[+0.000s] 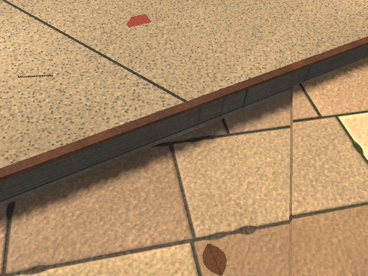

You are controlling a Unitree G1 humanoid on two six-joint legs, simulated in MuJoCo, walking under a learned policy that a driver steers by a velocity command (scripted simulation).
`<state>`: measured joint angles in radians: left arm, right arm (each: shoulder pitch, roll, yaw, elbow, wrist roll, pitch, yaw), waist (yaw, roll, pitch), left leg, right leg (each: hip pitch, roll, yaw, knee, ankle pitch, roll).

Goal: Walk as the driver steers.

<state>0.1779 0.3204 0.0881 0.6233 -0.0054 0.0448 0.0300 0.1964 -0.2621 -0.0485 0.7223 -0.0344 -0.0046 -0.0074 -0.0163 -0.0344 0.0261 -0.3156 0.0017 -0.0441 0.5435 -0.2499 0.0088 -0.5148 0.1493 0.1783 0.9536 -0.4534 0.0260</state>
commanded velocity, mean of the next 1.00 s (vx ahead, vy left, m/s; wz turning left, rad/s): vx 0.28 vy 0.00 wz -0.05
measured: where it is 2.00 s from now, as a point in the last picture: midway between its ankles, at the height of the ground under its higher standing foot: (176, 206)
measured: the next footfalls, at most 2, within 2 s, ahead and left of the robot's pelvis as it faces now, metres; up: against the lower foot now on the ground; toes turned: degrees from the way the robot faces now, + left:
right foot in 0.22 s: +0.01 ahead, -0.15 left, +0.00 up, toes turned +3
right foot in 0.92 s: +0.38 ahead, -0.16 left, +0.00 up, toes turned -2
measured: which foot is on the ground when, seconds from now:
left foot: down 0.00-0.94, up 0.96-1.00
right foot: up 0.00-0.20, down 0.22-0.46, up 0.48-0.90, down 0.92-1.00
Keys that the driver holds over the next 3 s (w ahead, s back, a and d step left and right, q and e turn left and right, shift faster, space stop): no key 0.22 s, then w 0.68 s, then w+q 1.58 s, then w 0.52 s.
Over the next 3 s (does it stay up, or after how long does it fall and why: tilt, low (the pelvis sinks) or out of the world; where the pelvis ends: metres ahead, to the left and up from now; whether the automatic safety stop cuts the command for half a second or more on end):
stays up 1.17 0.54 0.14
